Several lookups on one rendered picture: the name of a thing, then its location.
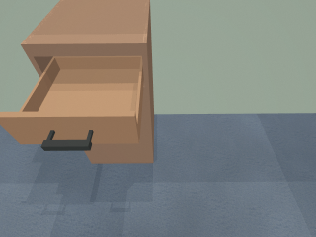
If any drawer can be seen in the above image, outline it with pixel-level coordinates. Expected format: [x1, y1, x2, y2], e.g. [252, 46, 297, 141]
[0, 55, 144, 144]

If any handle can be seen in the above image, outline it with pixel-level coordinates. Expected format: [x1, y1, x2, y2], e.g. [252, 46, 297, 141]
[41, 130, 94, 151]

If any cabinet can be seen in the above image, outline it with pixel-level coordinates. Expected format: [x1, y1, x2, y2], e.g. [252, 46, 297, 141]
[21, 0, 154, 164]

